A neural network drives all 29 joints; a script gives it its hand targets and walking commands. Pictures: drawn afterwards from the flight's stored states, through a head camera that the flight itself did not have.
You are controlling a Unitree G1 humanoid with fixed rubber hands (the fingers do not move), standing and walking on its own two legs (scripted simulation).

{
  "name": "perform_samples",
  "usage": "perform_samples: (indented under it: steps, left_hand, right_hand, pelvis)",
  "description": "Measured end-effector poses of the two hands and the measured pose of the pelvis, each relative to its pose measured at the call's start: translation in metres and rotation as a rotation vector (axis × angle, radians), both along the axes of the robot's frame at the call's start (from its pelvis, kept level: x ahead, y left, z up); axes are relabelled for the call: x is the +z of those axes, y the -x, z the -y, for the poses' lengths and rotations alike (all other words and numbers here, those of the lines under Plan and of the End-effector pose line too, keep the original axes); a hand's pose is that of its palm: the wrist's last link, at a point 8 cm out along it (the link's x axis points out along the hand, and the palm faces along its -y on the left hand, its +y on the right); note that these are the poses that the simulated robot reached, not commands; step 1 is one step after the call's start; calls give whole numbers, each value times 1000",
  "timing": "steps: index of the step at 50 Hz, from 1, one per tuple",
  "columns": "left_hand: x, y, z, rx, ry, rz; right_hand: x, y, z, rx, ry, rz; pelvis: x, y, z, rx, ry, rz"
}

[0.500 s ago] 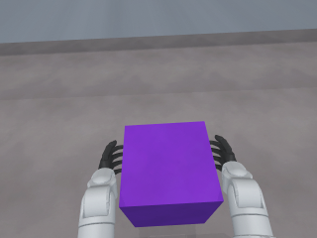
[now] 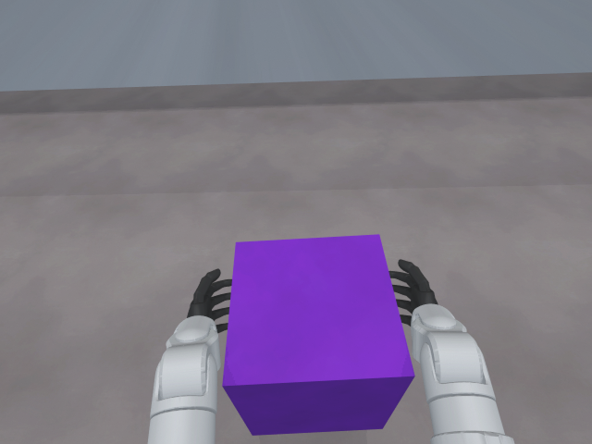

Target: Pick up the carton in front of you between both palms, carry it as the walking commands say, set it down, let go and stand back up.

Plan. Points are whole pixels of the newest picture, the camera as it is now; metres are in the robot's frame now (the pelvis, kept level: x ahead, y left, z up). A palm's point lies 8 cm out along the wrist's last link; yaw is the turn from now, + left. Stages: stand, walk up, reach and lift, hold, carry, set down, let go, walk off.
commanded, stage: carry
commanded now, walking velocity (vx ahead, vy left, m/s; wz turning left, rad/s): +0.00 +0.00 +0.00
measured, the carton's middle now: (312, 340) +0.30 +0.00 -0.04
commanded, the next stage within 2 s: hold in 1.18 s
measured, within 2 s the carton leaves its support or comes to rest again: neither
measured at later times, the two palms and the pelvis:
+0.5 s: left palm (191, 352) +0.25 +0.16 +0.05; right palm (429, 340) +0.25 -0.14 +0.05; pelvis -0.04 +0.01 +0.00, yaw +0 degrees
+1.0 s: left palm (184, 367) +0.23 +0.16 +0.05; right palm (428, 354) +0.23 -0.14 +0.05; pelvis -0.06 +0.01 +0.00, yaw +0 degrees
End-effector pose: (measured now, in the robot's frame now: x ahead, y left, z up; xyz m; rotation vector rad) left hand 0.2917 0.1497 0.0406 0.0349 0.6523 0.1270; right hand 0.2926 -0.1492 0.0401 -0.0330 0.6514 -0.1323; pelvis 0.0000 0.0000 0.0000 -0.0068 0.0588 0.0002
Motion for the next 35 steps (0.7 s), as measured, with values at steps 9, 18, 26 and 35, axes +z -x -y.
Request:
perform_samples:
  steps: [9, 18, 26, 35]
  left_hand:
    - [2, 16, -1, -3, -1, -3]
    - [6, 32, -3, 3, 4, -2]
    - [7, 44, -6, 5, 5, -5]
    - [7, 53, -7, 2, 4, -5]
  right_hand:
    - [2, 17, -1, -3, -2, -3]
    - [7, 32, -3, -3, -6, -2]
    - [7, 44, -6, -2, -5, -5]
    - [7, 53, -7, -3, -4, -5]
  pelvis:
    - [1, 13, -2, 1, -1, 22]
    - [3, 30, -4, 1, -4, 33]
    - [4, 43, -6, 1, -6, 35]
    - [4, 52, -8, 1, -7, 34]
